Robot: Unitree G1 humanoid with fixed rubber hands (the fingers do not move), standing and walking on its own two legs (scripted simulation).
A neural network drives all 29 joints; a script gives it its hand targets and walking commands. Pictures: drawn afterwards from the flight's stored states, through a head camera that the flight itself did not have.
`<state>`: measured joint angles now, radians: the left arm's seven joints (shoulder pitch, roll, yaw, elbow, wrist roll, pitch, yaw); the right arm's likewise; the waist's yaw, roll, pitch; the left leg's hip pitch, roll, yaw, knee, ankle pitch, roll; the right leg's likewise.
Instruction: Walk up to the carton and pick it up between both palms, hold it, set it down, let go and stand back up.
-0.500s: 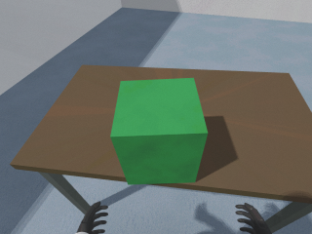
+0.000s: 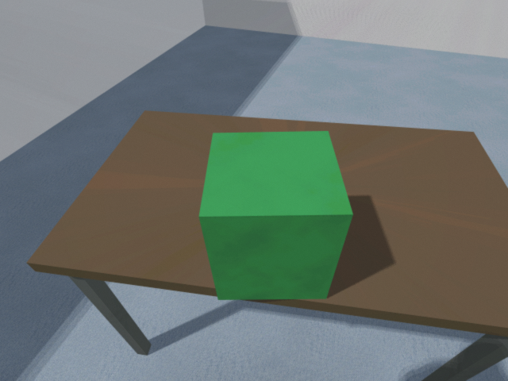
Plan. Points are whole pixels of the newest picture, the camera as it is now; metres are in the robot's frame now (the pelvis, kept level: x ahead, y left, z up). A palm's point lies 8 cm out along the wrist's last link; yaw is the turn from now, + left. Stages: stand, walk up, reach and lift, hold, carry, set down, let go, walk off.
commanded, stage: stand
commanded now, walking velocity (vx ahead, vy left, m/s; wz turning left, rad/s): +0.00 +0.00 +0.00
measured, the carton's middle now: (271, 218) +0.41 +0.00 +0.03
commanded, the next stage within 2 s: none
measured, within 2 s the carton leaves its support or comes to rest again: neither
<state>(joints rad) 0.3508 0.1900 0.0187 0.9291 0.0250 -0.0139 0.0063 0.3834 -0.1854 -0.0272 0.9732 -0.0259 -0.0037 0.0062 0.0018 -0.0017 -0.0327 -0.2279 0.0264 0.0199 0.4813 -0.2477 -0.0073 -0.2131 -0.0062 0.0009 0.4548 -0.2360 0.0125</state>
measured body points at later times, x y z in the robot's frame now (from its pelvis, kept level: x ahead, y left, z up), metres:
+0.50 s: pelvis -0.02 +0.01 +0.00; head -0.03 +0.01 +0.45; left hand -0.07 +0.21 -0.16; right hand -0.05 -0.20 -0.16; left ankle +0.01 +0.12 -0.74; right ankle +0.00 -0.13 -0.74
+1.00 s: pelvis -0.03 +0.00 +0.00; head -0.04 +0.00 +0.45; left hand -0.07 +0.20 -0.16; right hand -0.07 -0.20 -0.17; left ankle +0.01 +0.12 -0.74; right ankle +0.00 -0.13 -0.74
